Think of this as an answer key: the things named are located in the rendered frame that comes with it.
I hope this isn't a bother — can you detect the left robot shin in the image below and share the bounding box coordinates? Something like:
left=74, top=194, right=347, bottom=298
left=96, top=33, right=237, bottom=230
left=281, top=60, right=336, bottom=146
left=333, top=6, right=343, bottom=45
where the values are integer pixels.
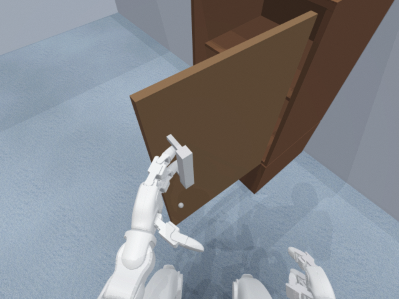
left=163, top=265, right=175, bottom=270

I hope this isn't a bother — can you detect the robot left thigh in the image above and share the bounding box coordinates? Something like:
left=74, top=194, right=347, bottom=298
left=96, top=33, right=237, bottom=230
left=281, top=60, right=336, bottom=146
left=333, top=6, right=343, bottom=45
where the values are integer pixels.
left=143, top=268, right=183, bottom=299

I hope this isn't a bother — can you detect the robot left forearm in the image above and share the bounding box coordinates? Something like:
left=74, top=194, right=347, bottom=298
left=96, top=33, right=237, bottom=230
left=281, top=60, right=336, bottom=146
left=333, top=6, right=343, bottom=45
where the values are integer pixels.
left=97, top=229, right=156, bottom=299

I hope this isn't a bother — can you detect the left robot hand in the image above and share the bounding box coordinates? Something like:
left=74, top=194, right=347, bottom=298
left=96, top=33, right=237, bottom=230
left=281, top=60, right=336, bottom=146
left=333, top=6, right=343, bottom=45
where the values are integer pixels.
left=131, top=146, right=204, bottom=252

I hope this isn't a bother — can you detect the handle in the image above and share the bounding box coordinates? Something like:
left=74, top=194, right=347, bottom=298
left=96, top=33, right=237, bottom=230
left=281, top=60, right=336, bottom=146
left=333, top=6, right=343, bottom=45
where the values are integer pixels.
left=166, top=134, right=194, bottom=189

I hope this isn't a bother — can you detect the cupboard door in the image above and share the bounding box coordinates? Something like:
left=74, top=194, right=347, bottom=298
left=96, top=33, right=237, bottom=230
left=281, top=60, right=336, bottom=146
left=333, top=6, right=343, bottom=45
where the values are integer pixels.
left=130, top=11, right=318, bottom=225

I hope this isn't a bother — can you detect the right robot hand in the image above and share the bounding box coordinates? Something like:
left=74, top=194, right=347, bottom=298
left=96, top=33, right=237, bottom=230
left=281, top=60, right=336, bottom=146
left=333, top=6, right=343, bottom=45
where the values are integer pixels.
left=286, top=247, right=336, bottom=299

